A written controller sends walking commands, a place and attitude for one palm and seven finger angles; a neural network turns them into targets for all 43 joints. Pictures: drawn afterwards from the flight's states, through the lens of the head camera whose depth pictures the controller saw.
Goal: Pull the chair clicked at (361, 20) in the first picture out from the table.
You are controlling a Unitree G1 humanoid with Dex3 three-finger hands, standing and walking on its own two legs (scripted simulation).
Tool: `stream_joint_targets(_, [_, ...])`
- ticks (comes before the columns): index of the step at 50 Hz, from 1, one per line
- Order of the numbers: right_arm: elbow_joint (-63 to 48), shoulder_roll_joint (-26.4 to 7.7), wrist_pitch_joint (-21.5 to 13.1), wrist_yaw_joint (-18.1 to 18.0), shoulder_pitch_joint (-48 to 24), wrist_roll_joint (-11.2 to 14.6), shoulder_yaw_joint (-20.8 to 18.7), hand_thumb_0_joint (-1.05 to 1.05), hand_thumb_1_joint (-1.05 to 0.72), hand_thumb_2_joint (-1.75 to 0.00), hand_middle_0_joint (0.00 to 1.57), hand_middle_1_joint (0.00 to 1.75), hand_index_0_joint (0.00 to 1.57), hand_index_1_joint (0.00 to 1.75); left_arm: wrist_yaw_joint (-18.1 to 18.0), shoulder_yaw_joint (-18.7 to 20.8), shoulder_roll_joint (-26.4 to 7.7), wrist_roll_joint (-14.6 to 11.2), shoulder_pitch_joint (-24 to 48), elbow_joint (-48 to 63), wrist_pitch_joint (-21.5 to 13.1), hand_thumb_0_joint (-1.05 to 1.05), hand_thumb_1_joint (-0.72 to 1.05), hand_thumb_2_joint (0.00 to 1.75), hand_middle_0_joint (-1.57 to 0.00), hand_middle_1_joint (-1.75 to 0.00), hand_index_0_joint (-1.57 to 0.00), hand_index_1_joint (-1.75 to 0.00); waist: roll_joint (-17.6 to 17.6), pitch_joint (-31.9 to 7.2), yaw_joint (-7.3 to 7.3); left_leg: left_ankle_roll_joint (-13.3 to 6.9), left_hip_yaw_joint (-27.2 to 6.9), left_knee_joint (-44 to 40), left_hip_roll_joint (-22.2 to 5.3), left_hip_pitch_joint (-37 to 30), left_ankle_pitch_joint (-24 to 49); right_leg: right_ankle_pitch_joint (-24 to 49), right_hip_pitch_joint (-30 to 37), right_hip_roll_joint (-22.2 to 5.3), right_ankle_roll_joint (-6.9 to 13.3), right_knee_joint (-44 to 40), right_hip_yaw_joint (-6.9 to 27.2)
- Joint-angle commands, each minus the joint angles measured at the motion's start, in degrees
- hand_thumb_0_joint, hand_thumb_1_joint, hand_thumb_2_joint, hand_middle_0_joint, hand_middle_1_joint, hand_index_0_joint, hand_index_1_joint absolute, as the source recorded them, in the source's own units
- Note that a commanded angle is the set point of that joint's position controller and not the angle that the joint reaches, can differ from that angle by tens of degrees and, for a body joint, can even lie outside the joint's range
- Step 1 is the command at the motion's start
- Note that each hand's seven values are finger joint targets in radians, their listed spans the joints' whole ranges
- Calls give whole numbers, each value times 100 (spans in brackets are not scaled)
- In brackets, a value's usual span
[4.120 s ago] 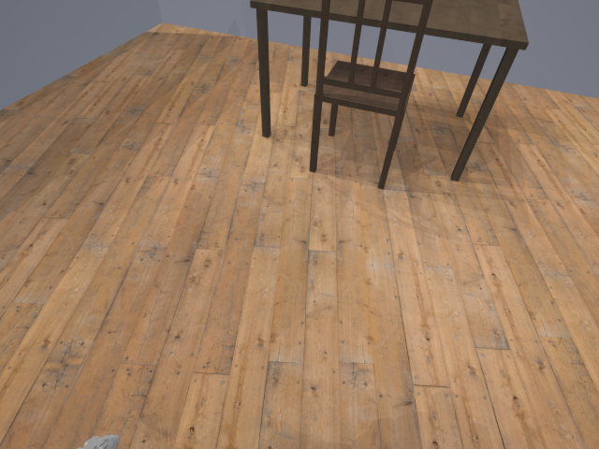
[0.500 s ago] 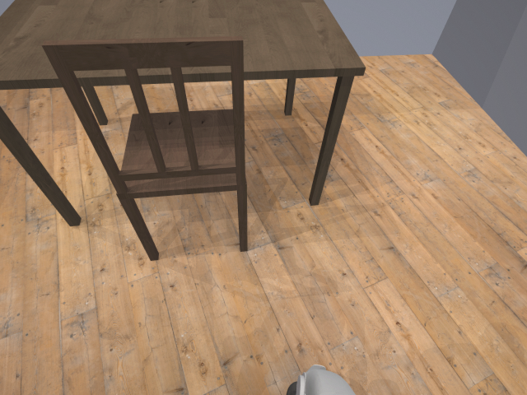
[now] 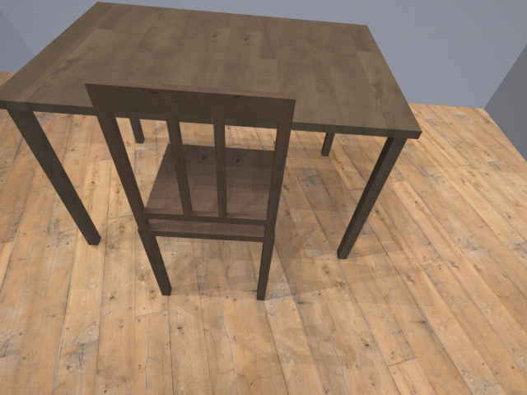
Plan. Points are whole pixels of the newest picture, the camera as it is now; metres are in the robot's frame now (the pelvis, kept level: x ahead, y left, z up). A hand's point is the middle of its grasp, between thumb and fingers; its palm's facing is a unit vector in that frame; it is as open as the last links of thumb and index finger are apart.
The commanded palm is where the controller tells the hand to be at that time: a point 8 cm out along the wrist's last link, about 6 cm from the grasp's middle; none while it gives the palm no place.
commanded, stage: take the last steps up to it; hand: left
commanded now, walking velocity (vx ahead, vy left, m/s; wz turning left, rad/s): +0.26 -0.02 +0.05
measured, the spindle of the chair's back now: (180, 170) +0.61 +0.25 -0.07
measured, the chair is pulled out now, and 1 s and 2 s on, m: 0.00 0.00 0.00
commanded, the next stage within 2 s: come to a stop and stand still in 0.30 s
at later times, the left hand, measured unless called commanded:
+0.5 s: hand (183, 351) +0.23 +0.16 -0.17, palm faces +0.01 -0.98 -0.22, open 7.4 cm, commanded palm none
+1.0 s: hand (121, 392) +0.15 +0.25 -0.18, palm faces +0.07 -0.97 -0.25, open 7.4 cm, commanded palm none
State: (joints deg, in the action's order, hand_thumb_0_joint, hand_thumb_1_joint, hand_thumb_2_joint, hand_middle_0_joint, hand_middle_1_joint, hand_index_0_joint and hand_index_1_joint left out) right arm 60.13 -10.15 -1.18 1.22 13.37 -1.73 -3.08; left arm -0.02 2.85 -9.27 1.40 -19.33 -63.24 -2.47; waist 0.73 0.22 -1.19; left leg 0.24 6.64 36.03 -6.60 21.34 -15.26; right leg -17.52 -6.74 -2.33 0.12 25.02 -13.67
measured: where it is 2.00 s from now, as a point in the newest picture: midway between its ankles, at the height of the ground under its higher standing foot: outside the picture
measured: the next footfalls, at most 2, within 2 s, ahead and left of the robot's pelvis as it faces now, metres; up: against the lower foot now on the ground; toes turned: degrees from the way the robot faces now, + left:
left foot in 0.02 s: +0.09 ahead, +0.12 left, +0.00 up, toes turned +9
right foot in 0.46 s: +0.24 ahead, -0.12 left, +0.00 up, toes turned -7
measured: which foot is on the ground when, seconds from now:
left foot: up 0.00-0.00, down 0.02-0.46, up 0.48-0.88, down 0.90-1.00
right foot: down 0.00-0.02, up 0.04-0.44, down 0.46-0.94, up 0.96-1.00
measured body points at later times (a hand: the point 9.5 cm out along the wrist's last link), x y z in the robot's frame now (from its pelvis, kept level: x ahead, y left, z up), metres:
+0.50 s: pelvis +0.15 -0.02 -0.01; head +0.17 -0.04 +0.44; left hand +0.23 +0.21 -0.15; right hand +0.10 -0.22 -0.18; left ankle +0.06 +0.11 -0.73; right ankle +0.20 -0.12 -0.74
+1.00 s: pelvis +0.12 +0.05 -0.01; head +0.09 +0.05 +0.44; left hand +0.15 +0.30 -0.16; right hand +0.21 -0.20 -0.14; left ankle +0.13 +0.13 -0.74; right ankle +0.18 -0.10 -0.72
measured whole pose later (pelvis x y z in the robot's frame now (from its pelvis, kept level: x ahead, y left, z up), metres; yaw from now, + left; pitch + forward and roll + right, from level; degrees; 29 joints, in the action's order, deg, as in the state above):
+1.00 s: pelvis +0.12 +0.05 -0.01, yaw +0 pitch -4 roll -1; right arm 52.6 -11.9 1.2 -0.7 13.5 -2.3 -1.6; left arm -2.1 2.3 -12.0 1.6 -16.6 -57.5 4.0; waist -0.3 -0.9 -0.1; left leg -3.3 5.0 36.0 0.1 13.0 -19.5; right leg -22.2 -22.0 -3.6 0.4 43.3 -2.3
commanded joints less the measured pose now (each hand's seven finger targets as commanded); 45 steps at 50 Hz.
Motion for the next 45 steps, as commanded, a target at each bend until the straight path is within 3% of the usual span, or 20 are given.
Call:
stream_joint_targets(1, [108,-902,-199,-89,1525,-46,-171,0,-90,-90,20,30,20,30,24,52,-340,-68,-63,383,-52,0,90,90,-20,-30,-20,-30,-1807,61,643,-514,-1771,-1722,-1040,-2329,-482,-719,-2241,-328,140,1626,209])
stream_joint_targets(2, [143,-1203,-167,-153,1921,-33,-225,0,-90,-90,20,30,20,30,35,17,-284,-45,254,613,-72,0,90,90,-20,-30,-20,-30,-2109,46,747,-1051,-2980,-2432,-1852,-2501,-402,-1585,-2974,45,55,3031,352])
stream_joint_targets(3, [157,-1111,-142,-213,1754,-18,-188,0,-90,-90,20,30,20,30,26,47,-387,5,507,659,-67,0,90,90,-20,-30,-20,-30,-1433,249,724,-1180,-2821,-2472,-1840,-2225,-320,-1423,-3137,-190,139,3734,836])
stream_joint_targets(5, [44,-684,-224,-273,1183,21,-45,0,-90,-90,20,30,20,30,54,75,-387,3,454,482,-60,0,90,90,-20,-30,-20,-30,-1006,324,461,-999,-2010,-2360,-1444,-1795,714,-649,-3062,-434,127,4176,1133])
stream_joint_targets(7, [-30,-484,-306,-294,808,50,38,0,-90,-90,20,30,20,30,71,60,-248,-1,176,343,-8,0,90,90,-20,-30,-20,-30,-745,259,209,-838,-1162,-2307,-1092,-1618,1893,-71,-2718,-475,2,4005,1151])
stream_joint_targets(9, [7,-422,-348,-328,796,82,47,0,-90,-90,20,30,20,30,54,47,-187,-17,8,255,65,0,90,90,-20,-30,-20,-30,-418,119,109,-892,-805,-2266,-964,-1653,2616,154,-2502,-427,-72,3777,1107])
stream_joint_targets(18, [230,-526,-202,-295,977,9,-31,0,-90,-90,20,30,20,30,9,8,-139,-26,680,574,107,0,90,90,-20,-30,-20,-30,-956,423,265,-970,-575,-1927,-935,-1599,2424,67,-1842,-203,5,1436,763])
stream_joint_targets(21, [283,-432,-155,-287,843,45,8,0,-90,-90,20,30,20,30,-30,50,-263,-9,-51,321,5,0,90,90,-20,-30,-20,-30,-536,182,-114,-556,-283,-913,-533,-1168,1980,1231,-449,-25,27,218,647])
stream_joint_targets(22, [291,-202,-170,-274,955,92,44,0,-90,-90,20,30,20,30,-96,93,-567,8,-435,178,-77,0,90,90,-20,-30,-20,-30,183,-221,-215,-266,-94,-148,-177,-633,1264,2878,536,-561,115,136,1328])
stream_joint_targets(23, [245,76,-157,-266,1236,155,88,0,-90,-90,20,30,20,30,-162,134,-945,-9,-611,98,-128,0,90,90,-20,-30,-20,-30,1267,-685,-95,21,103,711,371,-72,-818,5135,1180,-1776,554,-28,2574])
stream_joint_targets(24, [237,-35,-31,-346,1337,201,70,0,-90,-90,20,30,20,30,-172,78,-1062,-74,-531,180,-87,0,90,90,-20,-30,-20,-30,1055,-763,2,73,-333,1300,404,-437,-2085,6255,702,-2250,996,-251,2618])
stream_joint_targets(25, [267,48,43,-366,1256,207,59,0,-90,-90,20,30,20,30,-214,72,-976,-65,-168,219,-67,0,90,90,-20,-30,-20,-30,931,-520,100,106,-542,1555,320,-417,-2040,6483,349,-2152,1167,-222,2391])
stream_joint_targets(26, [278,66,111,-366,1117,211,56,0,-90,-90,20,30,20,30,-255,90,-933,-50,84,279,-29,0,90,90,-20,-30,-20,-30,1186,-407,75,120,-568,1788,277,-287,-1975,6432,116,-2086,1215,-179,2364])
stream_joint_targets(30, [230,49,319,-338,719,181,4,0,-90,-90,20,30,20,30,-335,143,-861,-12,442,456,142,0,90,90,-20,-30,-20,-30,367,-230,42,194,-625,2000,366,-37,-1593,5366,-129,-1839,1119,-219,1818])
stream_joint_targets(36, [-108,-186,462,-232,371,112,-106,0,-90,-90,20,30,20,30,-320,208,-1019,24,713,708,262,0,90,90,-20,-30,-20,-30,762,-257,30,328,-606,2099,482,98,-1055,3839,-444,-1712,1062,-507,1711])
stream_joint_targets(40, [-270,-180,384,-189,275,124,-84,0,-90,-90,20,30,20,30,-293,244,-1099,87,897,804,321,0,90,90,-20,-30,-20,-30,1106,-225,37,241,-510,1146,441,-319,-1012,1875,-761,-1603,993,-724,1801])
stream_joint_targets(41, [-764,-591,193,-168,460,153,-151,0,-90,-90,20,30,20,30,-519,147,-1318,88,665,991,220,0,90,90,-20,-30,-20,-30,636,-1388,338,320,-182,828,752,-62,-1531,4986,833,-1702,944,147,2468])
stream_joint_targets(42, [-960,-373,165,-174,317,160,-107,0,-90,-90,20,30,20,30,-488,182,-1454,77,578,1177,229,0,90,90,-20,-30,-20,-30,393,-1571,130,135,-396,176,560,-303,-1125,3591,626,-1619,912,541,2084])
stream_joint_targets(44, [-855,-456,127,-191,477,93,-8,0,-90,-90,20,30,20,30,-379,68,-1060,-17,700,1034,328,0,90,90,-20,-30,-20,-30,-359,-966,360,76,-230,-1228,578,-1355,10,574,-681,-885,371,554,1338])
stream_joint_targets(45, [-905,-778,112,-196,531,31,-44,0,-90,-90,20,30,20,30,-314,-25,-736,-67,625,1048,392,0,90,90,-20,-30,-20,-30,-1324,-376,355,-129,-1183,-1813,-119,-1028,-277,-575,-1340,-370,65,970,972])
